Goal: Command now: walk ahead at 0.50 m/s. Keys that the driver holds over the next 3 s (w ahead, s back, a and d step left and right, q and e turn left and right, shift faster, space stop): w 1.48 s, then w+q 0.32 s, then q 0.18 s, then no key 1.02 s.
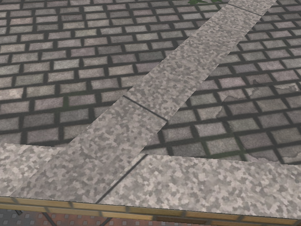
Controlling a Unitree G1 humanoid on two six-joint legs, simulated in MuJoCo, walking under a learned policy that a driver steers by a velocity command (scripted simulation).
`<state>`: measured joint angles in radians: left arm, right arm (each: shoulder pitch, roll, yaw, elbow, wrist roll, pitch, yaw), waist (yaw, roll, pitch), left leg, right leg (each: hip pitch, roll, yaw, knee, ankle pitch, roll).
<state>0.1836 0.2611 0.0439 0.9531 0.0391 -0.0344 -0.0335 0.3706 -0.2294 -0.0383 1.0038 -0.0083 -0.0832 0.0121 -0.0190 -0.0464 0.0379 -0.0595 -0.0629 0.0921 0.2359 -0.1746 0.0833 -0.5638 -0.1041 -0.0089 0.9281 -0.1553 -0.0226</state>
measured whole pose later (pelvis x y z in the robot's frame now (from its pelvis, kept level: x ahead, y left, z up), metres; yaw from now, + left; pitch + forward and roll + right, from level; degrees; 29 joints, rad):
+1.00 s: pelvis +0.59 +0.03 +0.07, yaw -1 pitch +2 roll +1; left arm 0.25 0.23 0.04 0.92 -0.02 -0.09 -0.03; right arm 0.21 -0.19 -0.01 0.92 -0.02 -0.07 0.05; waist 0.00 -0.03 0.00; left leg -0.57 -0.04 0.19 0.91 -0.37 0.13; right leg -0.53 0.04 0.14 1.70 -0.20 -0.13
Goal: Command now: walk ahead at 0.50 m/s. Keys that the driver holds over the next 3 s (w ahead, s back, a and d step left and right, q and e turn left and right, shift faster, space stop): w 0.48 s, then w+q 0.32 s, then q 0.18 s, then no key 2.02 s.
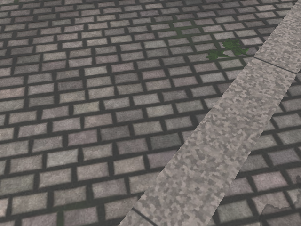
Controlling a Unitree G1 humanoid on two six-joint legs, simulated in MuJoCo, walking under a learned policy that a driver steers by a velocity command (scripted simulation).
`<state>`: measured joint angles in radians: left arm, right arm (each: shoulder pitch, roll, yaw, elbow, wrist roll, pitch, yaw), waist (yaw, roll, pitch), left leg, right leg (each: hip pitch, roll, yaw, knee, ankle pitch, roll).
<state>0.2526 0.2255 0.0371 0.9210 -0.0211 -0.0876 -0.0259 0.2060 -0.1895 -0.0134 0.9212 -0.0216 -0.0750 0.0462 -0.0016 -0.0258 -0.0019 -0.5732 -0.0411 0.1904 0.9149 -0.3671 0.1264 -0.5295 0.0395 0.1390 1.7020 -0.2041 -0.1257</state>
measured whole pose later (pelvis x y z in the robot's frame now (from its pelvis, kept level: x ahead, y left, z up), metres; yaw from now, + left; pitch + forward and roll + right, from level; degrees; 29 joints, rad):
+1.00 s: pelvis +0.57 +0.04 +0.03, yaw +14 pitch +3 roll -2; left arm 0.28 0.25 0.06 0.94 0.01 -0.04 0.04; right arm 0.05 -0.25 -0.06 0.76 0.00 -0.07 0.05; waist 0.04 0.03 0.03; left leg -0.55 0.00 0.04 0.57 -0.05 0.10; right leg -0.07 -0.04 -0.21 0.69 -0.52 0.03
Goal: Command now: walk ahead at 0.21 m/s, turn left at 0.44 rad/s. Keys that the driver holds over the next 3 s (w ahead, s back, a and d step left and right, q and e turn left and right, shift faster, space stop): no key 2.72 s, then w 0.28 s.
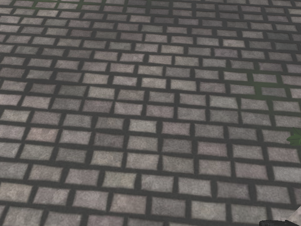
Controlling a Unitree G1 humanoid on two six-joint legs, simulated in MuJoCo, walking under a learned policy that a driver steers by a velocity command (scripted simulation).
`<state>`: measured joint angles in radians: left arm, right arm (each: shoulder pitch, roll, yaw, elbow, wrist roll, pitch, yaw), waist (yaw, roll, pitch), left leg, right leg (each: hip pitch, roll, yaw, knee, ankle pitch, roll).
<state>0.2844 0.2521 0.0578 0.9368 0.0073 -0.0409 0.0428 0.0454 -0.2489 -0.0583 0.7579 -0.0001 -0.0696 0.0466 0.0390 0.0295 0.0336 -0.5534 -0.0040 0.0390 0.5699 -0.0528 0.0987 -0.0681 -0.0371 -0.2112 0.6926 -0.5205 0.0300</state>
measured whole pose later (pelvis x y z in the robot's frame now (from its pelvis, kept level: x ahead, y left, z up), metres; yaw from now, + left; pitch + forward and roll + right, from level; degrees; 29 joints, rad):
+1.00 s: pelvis +0.13 -0.04 +0.02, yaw +5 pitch -1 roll +0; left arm 0.18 0.20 0.04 1.00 0.00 -0.01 0.04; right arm 0.17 -0.20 -0.06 0.93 0.00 0.00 -0.03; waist 0.01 0.00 0.03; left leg -0.26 -0.02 -0.04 0.57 -0.29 0.01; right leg -0.21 -0.01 0.01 0.56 -0.32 0.02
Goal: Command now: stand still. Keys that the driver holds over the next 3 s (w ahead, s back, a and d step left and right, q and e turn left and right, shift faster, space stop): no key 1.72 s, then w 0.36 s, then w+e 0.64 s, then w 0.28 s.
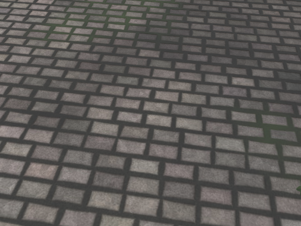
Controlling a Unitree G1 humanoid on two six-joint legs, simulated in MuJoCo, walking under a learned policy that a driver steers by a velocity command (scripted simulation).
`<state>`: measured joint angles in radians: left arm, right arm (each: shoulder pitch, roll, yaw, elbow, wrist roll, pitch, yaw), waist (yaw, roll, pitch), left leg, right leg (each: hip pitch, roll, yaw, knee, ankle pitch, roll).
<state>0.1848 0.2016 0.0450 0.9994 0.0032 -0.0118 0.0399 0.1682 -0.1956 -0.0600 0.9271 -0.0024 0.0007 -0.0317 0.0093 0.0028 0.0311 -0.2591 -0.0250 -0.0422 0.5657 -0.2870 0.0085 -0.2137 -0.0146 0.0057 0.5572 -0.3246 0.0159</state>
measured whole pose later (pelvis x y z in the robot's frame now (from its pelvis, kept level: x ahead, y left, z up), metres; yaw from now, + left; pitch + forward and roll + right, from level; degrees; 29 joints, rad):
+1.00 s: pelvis -0.01 -0.01 +0.00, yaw +0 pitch -1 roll +0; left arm 0.29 0.17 0.01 1.11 0.00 -0.02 0.04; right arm 0.22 -0.18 -0.02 1.10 0.00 0.00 -0.04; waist 0.00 0.00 0.04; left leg -0.25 -0.01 -0.04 0.52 -0.25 -0.01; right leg -0.21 0.00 0.00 0.51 -0.29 0.00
